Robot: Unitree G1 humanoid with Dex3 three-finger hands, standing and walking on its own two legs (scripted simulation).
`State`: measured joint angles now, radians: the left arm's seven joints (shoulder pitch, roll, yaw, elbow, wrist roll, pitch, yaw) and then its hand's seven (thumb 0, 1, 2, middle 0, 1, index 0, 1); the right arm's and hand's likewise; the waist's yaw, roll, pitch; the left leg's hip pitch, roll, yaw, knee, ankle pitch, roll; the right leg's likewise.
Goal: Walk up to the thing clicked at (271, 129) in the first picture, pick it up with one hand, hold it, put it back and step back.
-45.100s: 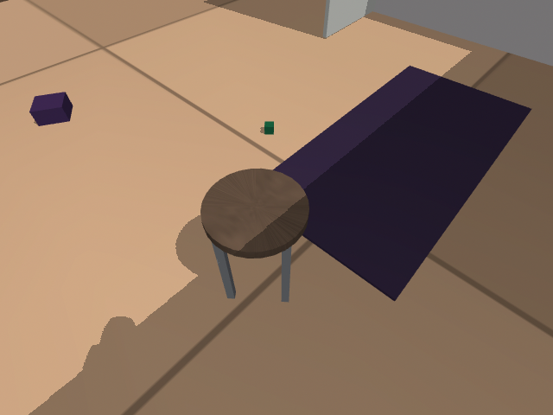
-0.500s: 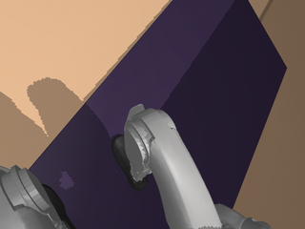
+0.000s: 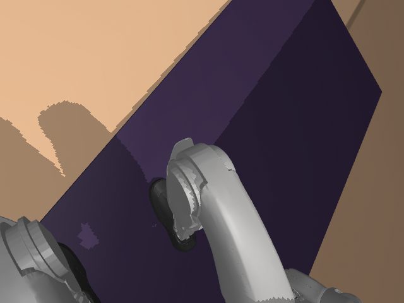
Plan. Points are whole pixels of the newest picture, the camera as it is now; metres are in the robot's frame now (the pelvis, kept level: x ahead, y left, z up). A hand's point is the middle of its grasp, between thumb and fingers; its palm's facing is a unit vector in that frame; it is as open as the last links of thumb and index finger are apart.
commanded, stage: open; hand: left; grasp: from above
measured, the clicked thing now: out of the picture +0.43 +0.32 -0.30
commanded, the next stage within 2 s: withdraw in 0.22 s
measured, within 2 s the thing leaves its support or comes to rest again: neither
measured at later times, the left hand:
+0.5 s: hand out of the picture +0.43 +0.33 -0.26, palm faces +0.00 -0.47 -0.88, open 12.1 cm
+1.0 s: hand out of the picture +0.42 +0.34 -0.08, palm faces -0.32 -0.31 -0.90, open 13.0 cm
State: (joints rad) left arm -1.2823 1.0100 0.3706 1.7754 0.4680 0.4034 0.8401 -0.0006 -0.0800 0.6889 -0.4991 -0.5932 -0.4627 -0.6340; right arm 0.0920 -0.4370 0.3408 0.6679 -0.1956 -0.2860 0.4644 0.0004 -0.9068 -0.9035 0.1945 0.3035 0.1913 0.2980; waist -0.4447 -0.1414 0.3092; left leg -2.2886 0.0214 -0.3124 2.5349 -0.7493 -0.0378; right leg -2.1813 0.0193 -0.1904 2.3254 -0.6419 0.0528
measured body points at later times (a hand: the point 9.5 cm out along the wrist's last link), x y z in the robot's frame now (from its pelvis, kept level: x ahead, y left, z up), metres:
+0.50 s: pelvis +0.00 +0.00 +0.00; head +0.31 +0.11 +0.31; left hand +0.44 +0.35 -0.21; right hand +0.01 -0.25 -0.04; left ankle +0.06 +0.13 -0.28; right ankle +0.12 -0.12 -0.28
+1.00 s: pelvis +0.00 -0.01 +0.04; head +0.20 +0.06 +0.44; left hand +0.43 +0.35 -0.03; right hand +0.09 -0.26 -0.07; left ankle +0.06 +0.13 -0.28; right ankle +0.12 -0.12 -0.28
